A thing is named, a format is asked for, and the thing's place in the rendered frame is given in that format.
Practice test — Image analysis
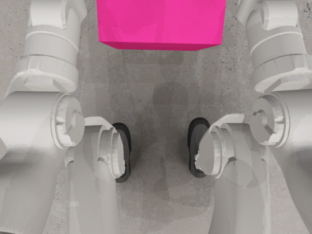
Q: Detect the robot right upper arm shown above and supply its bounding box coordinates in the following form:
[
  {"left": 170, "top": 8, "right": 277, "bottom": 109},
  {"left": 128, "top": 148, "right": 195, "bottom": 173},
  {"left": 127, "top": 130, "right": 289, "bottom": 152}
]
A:
[{"left": 249, "top": 89, "right": 312, "bottom": 234}]

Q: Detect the right robot shin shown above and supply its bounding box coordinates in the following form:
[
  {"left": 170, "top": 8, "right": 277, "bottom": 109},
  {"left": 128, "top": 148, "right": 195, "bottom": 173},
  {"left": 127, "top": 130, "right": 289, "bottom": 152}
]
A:
[{"left": 195, "top": 113, "right": 269, "bottom": 176}]

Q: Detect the robot left upper arm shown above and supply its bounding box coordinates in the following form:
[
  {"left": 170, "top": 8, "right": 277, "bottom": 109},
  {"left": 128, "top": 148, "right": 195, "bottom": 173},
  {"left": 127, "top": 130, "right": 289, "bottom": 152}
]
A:
[{"left": 0, "top": 91, "right": 85, "bottom": 234}]

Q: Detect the carton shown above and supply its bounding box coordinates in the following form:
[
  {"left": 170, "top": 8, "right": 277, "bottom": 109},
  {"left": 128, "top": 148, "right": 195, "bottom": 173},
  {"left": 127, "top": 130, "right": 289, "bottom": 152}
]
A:
[{"left": 97, "top": 0, "right": 226, "bottom": 51}]

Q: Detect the left robot forearm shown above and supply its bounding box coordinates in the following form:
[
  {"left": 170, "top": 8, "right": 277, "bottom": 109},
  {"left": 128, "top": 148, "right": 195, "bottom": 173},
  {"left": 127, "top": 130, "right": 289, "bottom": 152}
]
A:
[{"left": 0, "top": 0, "right": 87, "bottom": 106}]

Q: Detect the right robot forearm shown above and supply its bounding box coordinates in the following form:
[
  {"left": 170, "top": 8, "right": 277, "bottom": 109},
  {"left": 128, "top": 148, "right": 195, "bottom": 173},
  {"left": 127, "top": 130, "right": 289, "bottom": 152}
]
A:
[{"left": 236, "top": 0, "right": 312, "bottom": 94}]

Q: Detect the robot right thigh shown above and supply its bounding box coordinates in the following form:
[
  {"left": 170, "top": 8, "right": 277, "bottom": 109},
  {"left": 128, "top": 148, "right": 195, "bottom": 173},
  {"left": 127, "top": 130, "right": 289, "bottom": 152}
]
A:
[{"left": 204, "top": 123, "right": 271, "bottom": 234}]

